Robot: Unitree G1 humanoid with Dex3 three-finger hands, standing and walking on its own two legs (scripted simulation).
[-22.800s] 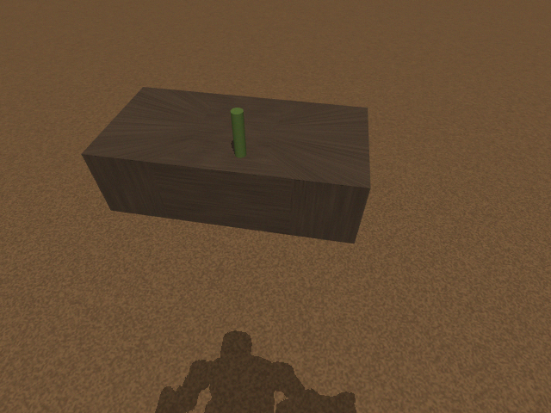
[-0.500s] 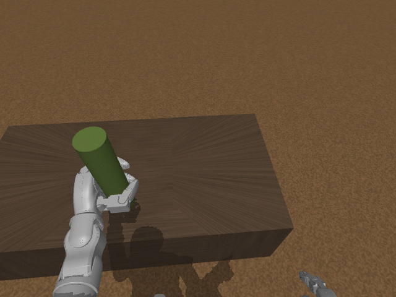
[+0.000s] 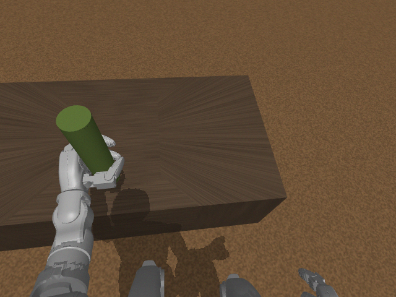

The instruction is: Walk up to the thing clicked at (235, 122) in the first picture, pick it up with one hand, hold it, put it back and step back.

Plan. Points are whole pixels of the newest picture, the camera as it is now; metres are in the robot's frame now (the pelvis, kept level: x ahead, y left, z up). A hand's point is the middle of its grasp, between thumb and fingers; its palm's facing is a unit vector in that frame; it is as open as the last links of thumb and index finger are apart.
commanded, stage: crouch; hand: left
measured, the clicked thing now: (94, 152) +0.39 +0.20 +0.05
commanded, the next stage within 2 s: lower in 0.82 s
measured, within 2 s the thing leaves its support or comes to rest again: neither
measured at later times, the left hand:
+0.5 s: hand (116, 158) +0.45 +0.21 -0.10, palm faces +0.16 -0.99 +0.00, open 6.9 cm
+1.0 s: hand (119, 160) +0.48 +0.21 -0.15, palm faces +0.15 -0.99 -0.02, open 6.9 cm
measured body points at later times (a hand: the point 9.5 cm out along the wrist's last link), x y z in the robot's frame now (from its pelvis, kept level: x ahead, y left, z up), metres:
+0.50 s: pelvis -0.02 +0.01 -0.10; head +0.15 +0.04 +0.31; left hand +0.44 +0.26 -0.09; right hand +0.05 -0.25 -0.22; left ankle +0.06 +0.14 -0.66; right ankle -0.02 -0.14 -0.66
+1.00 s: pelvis -0.03 +0.00 -0.14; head +0.17 +0.04 +0.26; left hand +0.46 +0.26 -0.15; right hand +0.03 -0.26 -0.27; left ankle +0.06 +0.14 -0.66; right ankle -0.02 -0.14 -0.66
